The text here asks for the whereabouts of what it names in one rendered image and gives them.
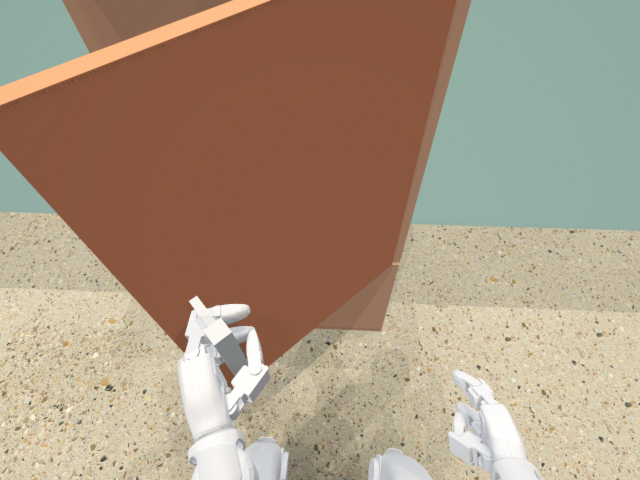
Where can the cupboard door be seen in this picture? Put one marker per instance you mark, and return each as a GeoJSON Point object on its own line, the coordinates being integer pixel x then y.
{"type": "Point", "coordinates": [260, 152]}

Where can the left robot thigh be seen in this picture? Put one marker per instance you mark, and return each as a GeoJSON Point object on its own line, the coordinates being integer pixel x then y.
{"type": "Point", "coordinates": [270, 460]}

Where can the right robot forearm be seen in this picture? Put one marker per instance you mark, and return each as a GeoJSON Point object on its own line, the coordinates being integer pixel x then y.
{"type": "Point", "coordinates": [513, 468]}

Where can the right robot hand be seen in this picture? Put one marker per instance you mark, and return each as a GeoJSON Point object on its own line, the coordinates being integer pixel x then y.
{"type": "Point", "coordinates": [494, 434]}

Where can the right robot thigh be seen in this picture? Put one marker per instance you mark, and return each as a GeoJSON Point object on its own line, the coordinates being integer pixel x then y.
{"type": "Point", "coordinates": [393, 466]}

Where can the left robot forearm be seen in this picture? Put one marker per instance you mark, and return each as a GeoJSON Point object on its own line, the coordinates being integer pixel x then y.
{"type": "Point", "coordinates": [220, 456]}

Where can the left robot hand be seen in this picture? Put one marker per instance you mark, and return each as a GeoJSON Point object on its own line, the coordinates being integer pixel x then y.
{"type": "Point", "coordinates": [202, 383]}

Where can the robot thigh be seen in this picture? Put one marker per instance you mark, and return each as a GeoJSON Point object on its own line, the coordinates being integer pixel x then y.
{"type": "Point", "coordinates": [393, 466]}
{"type": "Point", "coordinates": [270, 460]}

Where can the handle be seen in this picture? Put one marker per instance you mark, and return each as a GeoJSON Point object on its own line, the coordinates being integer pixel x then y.
{"type": "Point", "coordinates": [221, 337]}

